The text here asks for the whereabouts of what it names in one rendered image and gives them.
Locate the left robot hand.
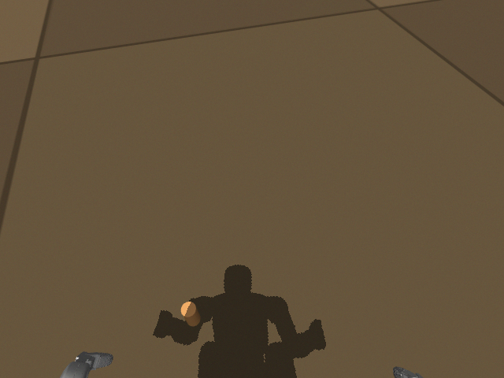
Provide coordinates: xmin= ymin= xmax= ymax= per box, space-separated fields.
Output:
xmin=60 ymin=351 xmax=113 ymax=378

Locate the can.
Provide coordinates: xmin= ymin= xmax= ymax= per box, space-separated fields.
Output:
xmin=181 ymin=302 xmax=201 ymax=327

